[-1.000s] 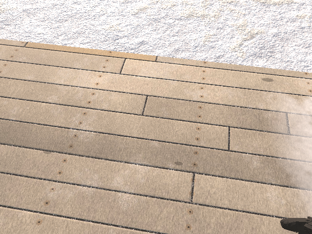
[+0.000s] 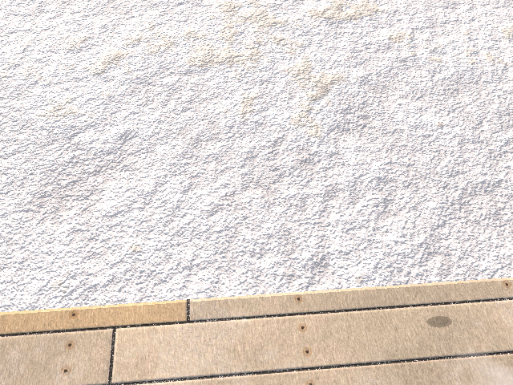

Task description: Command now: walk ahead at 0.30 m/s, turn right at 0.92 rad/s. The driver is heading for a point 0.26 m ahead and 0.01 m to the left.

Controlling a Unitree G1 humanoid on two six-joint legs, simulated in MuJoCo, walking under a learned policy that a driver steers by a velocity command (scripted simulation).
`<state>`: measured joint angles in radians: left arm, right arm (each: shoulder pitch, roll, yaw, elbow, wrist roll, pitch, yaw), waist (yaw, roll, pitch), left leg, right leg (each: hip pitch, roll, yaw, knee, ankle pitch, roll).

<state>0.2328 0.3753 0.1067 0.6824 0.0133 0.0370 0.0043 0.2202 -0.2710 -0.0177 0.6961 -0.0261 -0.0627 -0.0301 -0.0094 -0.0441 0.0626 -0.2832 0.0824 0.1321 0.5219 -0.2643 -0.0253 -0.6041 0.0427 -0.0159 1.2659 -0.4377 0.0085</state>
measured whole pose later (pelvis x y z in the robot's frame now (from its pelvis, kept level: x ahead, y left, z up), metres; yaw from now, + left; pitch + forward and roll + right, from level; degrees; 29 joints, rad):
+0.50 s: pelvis +0.12 +0.02 -0.01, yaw -12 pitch +0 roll -1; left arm 0.21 0.21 0.01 0.68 0.02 0.05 0.01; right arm 0.18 -0.21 0.01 0.66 -0.02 0.08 -0.04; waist 0.02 -0.04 0.01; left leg -0.33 0.01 0.01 0.66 -0.34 0.02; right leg -0.43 0.11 0.03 0.56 -0.16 -0.05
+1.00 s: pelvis +0.13 +0.04 +0.00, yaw -13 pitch +0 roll +0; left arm 0.24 0.19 0.01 0.79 0.01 0.03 0.02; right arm 0.24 -0.22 0.00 0.69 -0.01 0.04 -0.02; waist 0.00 0.00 -0.01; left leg -0.23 -0.03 0.05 0.46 -0.24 0.05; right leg -0.28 0.05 0.10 0.45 -0.18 0.00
